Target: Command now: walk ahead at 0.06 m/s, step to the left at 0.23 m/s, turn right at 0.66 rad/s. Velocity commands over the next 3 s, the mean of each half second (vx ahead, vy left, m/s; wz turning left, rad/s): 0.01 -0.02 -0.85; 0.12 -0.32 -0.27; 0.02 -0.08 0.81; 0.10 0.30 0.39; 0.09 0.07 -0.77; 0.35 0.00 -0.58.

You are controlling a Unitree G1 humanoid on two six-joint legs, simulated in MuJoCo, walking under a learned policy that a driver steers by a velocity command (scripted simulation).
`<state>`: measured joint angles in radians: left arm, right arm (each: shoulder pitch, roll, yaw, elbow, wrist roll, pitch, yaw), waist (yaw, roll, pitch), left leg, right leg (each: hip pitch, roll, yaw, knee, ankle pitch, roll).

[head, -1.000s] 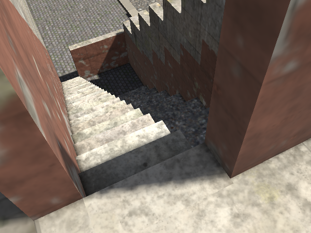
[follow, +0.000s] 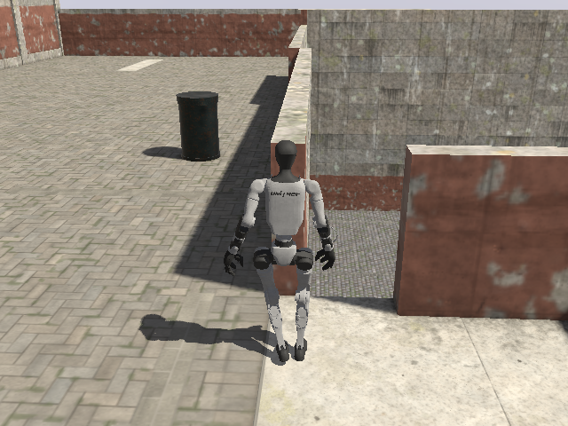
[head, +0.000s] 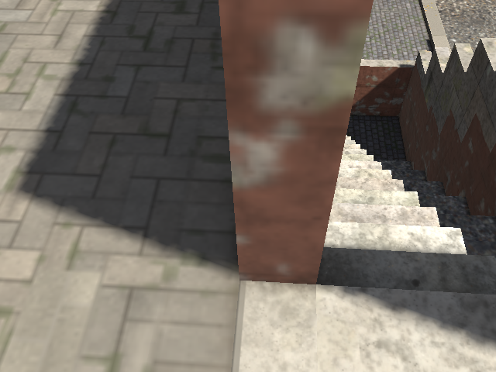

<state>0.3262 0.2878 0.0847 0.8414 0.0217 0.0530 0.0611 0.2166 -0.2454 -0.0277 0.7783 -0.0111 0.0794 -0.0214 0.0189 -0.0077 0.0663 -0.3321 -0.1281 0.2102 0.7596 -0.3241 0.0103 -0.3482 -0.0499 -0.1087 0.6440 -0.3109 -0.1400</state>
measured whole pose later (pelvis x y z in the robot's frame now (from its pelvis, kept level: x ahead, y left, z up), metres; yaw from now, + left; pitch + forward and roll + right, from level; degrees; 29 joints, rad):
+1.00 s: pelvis -0.07 -0.08 +0.01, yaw -30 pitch +0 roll -2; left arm 0.23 0.21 0.01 0.79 0.05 0.04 0.00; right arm 0.30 -0.25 -0.08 0.89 -0.04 0.09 -0.04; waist 0.01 0.02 0.04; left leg -0.53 -0.03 0.14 1.08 -0.42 0.05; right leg -0.20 0.07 -0.25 0.44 -0.25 -0.14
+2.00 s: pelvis -0.12 -0.06 +0.01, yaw +4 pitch +1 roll +0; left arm 0.42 0.30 0.11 0.91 0.03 0.07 0.04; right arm 0.13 -0.19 0.00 0.76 -0.04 0.05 0.05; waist 0.06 -0.06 0.06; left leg -0.27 0.03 0.11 0.52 -0.27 0.02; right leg -0.50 -0.05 0.02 1.05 -0.48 -0.03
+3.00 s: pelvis -0.05 -0.14 -0.01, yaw -31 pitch -2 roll +2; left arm 0.12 0.20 0.06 0.77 0.05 -0.02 0.01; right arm 0.38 -0.21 -0.07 0.85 0.02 0.08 0.01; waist -0.01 -0.03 0.09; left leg -0.11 0.19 0.24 0.97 -0.57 -0.01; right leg -0.43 -0.04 -0.17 0.69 -0.22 -0.10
